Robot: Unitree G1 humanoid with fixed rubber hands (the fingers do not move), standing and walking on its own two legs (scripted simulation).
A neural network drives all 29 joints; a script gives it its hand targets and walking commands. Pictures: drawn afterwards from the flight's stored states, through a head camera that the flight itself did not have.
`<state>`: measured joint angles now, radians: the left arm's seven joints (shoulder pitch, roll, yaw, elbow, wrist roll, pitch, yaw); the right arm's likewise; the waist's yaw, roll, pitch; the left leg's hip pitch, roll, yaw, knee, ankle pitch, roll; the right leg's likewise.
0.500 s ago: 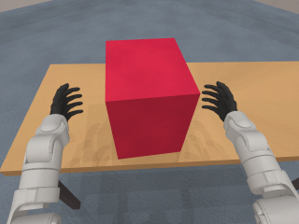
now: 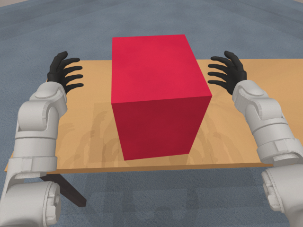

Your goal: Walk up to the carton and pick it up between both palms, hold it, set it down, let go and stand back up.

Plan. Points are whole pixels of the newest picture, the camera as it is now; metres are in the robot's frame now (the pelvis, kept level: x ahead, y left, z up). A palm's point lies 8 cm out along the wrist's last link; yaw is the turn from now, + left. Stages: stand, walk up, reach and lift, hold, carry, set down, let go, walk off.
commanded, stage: reach and lift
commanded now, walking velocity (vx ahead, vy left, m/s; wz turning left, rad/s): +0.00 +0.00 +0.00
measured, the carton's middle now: (153, 99) +0.49 +0.03 +0.04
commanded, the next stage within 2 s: none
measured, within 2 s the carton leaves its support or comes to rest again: neither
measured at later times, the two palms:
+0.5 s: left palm (51, 63) +0.42 +0.26 +0.21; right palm (232, 56) +0.49 -0.16 +0.21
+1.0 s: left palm (60, 85) +0.43 +0.27 +0.14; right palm (218, 72) +0.50 -0.15 +0.15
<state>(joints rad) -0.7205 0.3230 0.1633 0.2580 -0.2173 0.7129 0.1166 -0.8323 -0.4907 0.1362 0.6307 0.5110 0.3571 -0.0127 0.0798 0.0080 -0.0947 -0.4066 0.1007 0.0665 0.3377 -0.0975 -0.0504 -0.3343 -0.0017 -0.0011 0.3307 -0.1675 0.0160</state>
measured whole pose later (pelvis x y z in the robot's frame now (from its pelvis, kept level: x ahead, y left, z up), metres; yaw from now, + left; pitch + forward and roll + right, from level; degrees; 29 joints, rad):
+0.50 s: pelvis -0.01 +0.00 +0.00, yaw +1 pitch +14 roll -1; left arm -1.04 0.40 0.09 0.60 -0.28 0.65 0.15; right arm -1.15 -0.52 0.15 0.91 0.55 0.38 0.00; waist 0.10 0.01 -0.14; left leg -0.52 0.10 0.03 0.36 -0.08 -0.05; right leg -0.43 0.00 -0.03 0.34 -0.16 0.01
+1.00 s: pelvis +0.00 +0.00 -0.01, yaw +2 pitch +17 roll -2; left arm -0.99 0.34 0.05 0.89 -0.24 0.32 0.11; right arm -1.11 -0.44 0.16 1.10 0.49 0.18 0.00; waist 0.11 0.01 -0.16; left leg -0.58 0.10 0.02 0.38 -0.09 -0.06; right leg -0.47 0.00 -0.04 0.35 -0.16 0.01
